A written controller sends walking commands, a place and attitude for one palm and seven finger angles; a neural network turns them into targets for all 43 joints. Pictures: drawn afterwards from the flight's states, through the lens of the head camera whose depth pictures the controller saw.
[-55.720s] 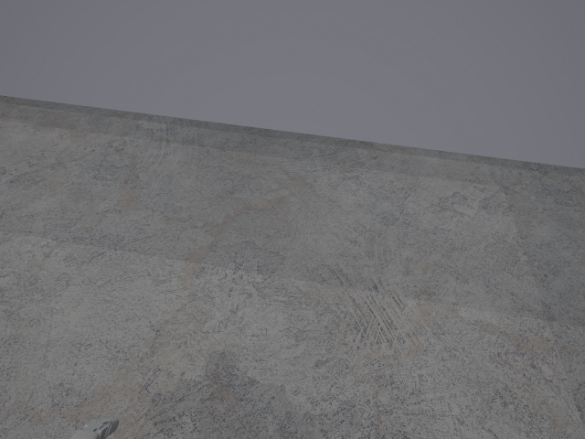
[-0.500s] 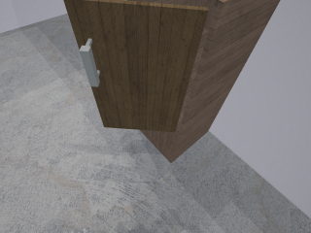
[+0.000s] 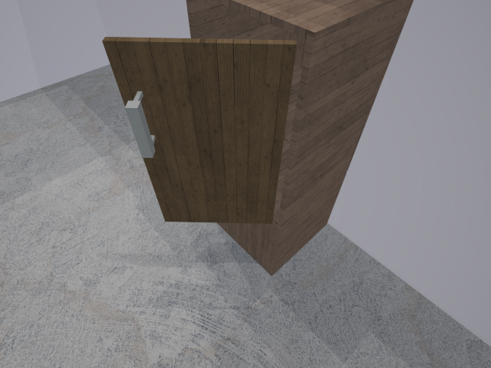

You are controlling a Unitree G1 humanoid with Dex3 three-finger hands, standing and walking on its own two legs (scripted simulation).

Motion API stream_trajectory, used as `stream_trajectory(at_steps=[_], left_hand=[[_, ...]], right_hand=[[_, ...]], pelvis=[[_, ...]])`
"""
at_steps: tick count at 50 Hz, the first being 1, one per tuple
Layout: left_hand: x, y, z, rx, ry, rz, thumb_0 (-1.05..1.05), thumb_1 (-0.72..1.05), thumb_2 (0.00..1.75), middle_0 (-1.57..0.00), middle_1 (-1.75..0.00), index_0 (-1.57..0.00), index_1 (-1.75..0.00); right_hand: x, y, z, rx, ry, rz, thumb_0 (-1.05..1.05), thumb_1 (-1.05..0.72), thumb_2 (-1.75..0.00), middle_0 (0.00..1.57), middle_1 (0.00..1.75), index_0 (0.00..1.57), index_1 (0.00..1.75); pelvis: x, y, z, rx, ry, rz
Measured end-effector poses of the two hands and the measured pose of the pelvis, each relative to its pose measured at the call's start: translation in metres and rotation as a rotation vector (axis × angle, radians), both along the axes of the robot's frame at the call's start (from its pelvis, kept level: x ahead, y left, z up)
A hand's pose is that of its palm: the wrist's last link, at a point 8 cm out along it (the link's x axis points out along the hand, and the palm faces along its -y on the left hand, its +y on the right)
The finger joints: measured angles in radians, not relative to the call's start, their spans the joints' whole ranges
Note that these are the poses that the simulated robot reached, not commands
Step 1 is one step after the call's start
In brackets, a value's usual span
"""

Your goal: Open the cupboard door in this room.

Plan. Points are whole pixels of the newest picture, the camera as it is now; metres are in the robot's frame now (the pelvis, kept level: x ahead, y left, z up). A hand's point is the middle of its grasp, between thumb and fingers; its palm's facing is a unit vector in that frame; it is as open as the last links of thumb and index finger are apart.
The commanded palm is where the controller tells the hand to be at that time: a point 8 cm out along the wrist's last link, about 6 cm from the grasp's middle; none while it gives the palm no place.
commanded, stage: come to a stop and stand still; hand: left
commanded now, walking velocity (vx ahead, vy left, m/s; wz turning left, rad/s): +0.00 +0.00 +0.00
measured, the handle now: (143, 124) +0.57 +0.26 +0.07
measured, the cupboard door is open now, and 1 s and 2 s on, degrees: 46 46 46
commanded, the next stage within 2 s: look again from close up in 0.30 s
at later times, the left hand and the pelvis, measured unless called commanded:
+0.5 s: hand out of the picture -0.02 +0.15 -0.18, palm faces +0.01 -0.98 -0.18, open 7.3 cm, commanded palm none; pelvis +0.00 -0.01 +0.00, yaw +1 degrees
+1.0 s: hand out of the picture +0.02 +0.17 -0.18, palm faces +0.00 -0.98 -0.20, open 7.3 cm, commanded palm none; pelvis +0.01 -0.01 -0.01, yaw +0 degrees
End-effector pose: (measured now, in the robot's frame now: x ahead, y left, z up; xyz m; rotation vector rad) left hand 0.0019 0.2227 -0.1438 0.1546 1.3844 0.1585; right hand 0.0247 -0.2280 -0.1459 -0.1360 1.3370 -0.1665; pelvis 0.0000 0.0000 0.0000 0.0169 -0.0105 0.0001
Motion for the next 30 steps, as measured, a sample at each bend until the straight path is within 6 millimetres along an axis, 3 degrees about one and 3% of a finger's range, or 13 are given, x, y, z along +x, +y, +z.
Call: stream_trajectory(at_steps=[9,15,20,23,30], left_hand=[[-0.015,-0.017,-0.003,-0.029,0.028,0.005,0.01,0.92,0.90,-0.20,-0.30,-0.20,-0.30],[-0.024,-0.026,-0.003,-0.040,0.058,0.015,0.01,0.91,0.90,-0.20,-0.30,-0.20,-0.30],[-0.027,-0.031,-0.003,-0.044,0.067,0.027,0.01,0.91,0.90,-0.20,-0.30,-0.20,-0.30],[-0.026,-0.031,-0.004,-0.033,0.050,0.007,0.01,0.91,0.90,-0.20,-0.30,-0.20,-0.30],[-0.015,-0.012,-0.002,0.007,0.011,0.002,0.01,0.91,0.90,-0.20,-0.30,-0.21,-0.30]], right_hand=[[-0.053,-0.005,0.003,-0.001,0.134,-0.019,0.00,-0.91,-0.90,0.20,0.30,0.19,0.30],[-0.070,0.002,0.002,0.023,0.183,-0.029,0.01,-0.91,-0.90,0.20,0.30,0.19,0.30],[-0.068,0.008,0.000,0.040,0.185,-0.029,0.01,-0.90,-0.90,0.20,0.30,0.19,0.30],[-0.057,0.010,-0.005,0.049,0.144,-0.017,0.01,-0.90,-0.90,0.20,0.30,0.19,0.30],[-0.032,0.012,-0.015,0.044,0.051,0.010,0.02,-0.93,-0.90,0.20,0.30,0.19,0.30]], pelvis=[[-0.005,-0.010,0.002,-0.005,-0.011,0.007],[-0.004,-0.013,0.003,-0.006,-0.008,0.011],[-0.001,-0.015,0.003,-0.006,-0.007,0.014],[-0.003,-0.012,-0.001,-0.026,0.007,0.011],[0.000,-0.003,-0.007,-0.019,0.005,0.015]])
